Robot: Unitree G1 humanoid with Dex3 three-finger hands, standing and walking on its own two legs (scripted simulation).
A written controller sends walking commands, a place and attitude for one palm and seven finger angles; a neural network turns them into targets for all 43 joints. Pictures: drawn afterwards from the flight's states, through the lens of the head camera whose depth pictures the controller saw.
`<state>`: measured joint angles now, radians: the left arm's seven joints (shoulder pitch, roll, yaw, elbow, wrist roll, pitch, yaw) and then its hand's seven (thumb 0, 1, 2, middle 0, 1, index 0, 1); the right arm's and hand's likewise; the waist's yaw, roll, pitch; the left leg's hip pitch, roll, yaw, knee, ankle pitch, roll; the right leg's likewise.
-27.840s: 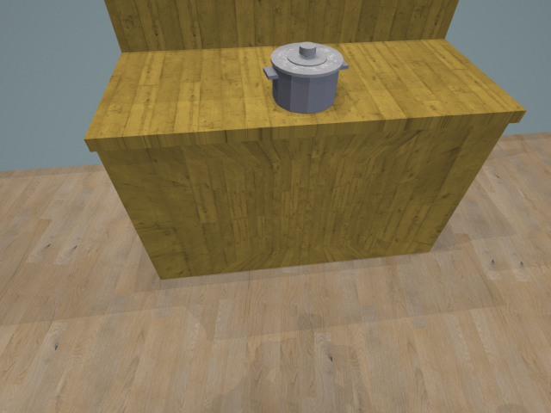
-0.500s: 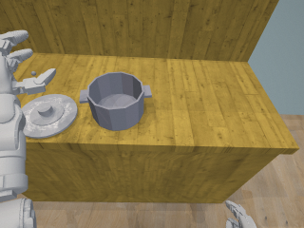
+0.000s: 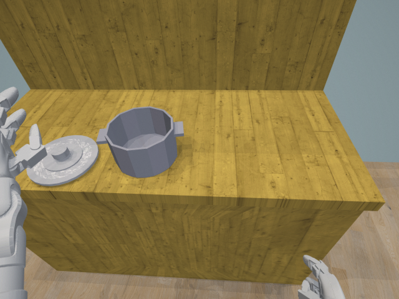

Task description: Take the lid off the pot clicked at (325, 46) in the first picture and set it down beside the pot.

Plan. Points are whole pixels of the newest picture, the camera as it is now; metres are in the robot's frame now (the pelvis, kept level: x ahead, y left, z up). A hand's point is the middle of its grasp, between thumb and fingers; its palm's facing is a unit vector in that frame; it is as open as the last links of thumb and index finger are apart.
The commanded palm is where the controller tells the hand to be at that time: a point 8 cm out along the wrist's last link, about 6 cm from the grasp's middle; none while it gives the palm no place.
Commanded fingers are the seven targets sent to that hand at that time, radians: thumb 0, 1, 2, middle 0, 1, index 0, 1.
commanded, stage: draw the hand back to the body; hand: left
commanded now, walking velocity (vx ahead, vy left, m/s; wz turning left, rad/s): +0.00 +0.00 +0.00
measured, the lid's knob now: (60, 152) +0.47 +0.44 +0.01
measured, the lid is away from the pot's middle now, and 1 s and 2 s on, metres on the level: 0.24 0.24 0.24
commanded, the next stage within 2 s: step back with the hand held close in 0.86 s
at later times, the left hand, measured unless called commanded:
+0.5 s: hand (36, 192) +0.22 +0.27 +0.19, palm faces +0.44 -0.84 -0.32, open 7.4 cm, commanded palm +0.15 +0.30 +0.19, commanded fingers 0.00 0.90 0.90 -0.20 -0.30 -0.20 -0.30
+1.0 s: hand (8, 219) +0.17 +0.28 +0.18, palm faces +0.40 -0.85 -0.35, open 7.4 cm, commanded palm +0.12 +0.32 +0.19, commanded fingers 0.00 0.90 0.90 -0.20 -0.30 -0.20 -0.30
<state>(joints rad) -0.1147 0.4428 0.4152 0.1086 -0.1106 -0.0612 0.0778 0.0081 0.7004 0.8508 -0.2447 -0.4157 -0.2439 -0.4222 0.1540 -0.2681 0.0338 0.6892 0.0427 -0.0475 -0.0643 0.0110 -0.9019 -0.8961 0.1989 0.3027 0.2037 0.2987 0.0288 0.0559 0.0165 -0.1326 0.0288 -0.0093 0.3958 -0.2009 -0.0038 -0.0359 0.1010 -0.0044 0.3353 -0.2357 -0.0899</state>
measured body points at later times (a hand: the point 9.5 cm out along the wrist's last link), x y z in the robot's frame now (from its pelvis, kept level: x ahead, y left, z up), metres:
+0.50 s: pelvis +0.00 +0.00 +0.00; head -0.03 -0.02 +0.45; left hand +0.19 +0.31 +0.20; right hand +0.19 -0.22 -0.09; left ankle +0.01 +0.14 -0.74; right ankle -0.03 -0.06 -0.74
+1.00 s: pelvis -0.01 +0.04 +0.00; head -0.04 +0.03 +0.45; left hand +0.15 +0.33 +0.20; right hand +0.20 -0.16 -0.07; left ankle +0.01 +0.14 -0.74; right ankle -0.03 -0.06 -0.74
